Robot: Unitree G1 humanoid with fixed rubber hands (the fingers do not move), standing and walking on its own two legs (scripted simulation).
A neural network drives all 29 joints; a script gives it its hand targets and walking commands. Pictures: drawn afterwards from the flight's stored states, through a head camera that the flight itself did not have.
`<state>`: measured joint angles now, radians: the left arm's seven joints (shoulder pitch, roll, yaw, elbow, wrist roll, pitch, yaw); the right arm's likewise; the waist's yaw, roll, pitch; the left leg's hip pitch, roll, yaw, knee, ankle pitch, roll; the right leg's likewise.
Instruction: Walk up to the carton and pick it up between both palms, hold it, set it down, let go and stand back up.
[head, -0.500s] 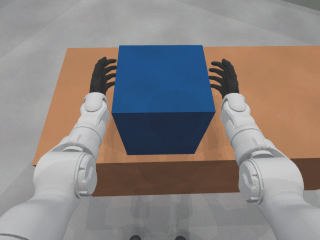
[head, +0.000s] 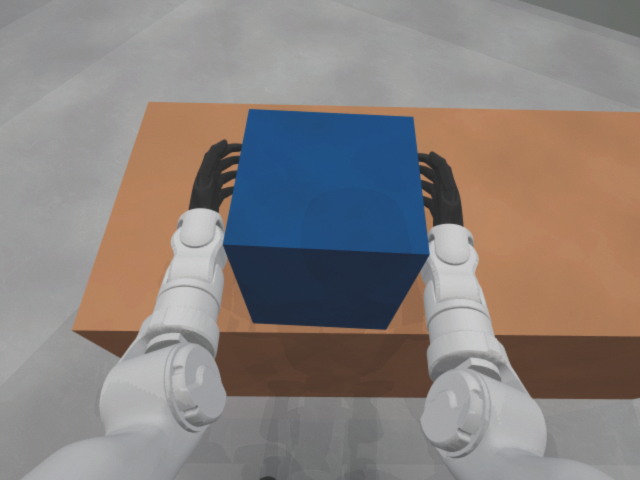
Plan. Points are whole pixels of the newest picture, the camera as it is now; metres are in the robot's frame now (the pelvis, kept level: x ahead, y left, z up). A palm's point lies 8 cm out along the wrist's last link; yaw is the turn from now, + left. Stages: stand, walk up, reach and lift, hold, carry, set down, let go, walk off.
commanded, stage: reach and lift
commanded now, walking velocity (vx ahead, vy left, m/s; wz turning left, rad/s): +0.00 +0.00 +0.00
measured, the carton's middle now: (324, 230) +0.44 -0.01 -0.01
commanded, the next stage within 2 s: none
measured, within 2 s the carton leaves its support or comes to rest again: leaves its support in 1.22 s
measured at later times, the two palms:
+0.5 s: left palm (207, 204) +0.44 +0.14 +0.05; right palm (444, 218) +0.42 -0.16 +0.05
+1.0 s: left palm (204, 211) +0.43 +0.15 +0.05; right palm (443, 225) +0.41 -0.15 +0.05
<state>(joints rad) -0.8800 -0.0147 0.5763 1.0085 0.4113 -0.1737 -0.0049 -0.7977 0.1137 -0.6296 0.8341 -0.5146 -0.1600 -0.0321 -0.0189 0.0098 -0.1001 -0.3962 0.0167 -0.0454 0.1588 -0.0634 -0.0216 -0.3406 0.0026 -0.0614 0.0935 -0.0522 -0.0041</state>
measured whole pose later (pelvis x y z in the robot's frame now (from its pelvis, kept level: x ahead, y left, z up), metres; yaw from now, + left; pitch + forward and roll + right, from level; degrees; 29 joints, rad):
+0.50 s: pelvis +0.00 +0.00 +0.00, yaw +1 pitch +15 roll +0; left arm -0.85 -0.06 0.59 0.89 0.45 -0.12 -0.04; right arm -0.77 0.15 -0.67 0.74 -0.56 -0.15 0.01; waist -0.04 0.01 -0.05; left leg -0.35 0.01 -0.06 0.14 -0.06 -0.02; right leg -0.29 -0.01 -0.09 0.08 -0.06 0.00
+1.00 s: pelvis +0.00 +0.00 +0.00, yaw +2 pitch +15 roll -1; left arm -0.80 -0.05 0.53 0.88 0.41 -0.12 -0.02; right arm -0.72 0.13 -0.59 0.78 -0.49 -0.18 -0.03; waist -0.05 0.02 -0.07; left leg -0.35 0.01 -0.07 0.16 -0.06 -0.02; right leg -0.27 -0.01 -0.11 0.07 -0.05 0.00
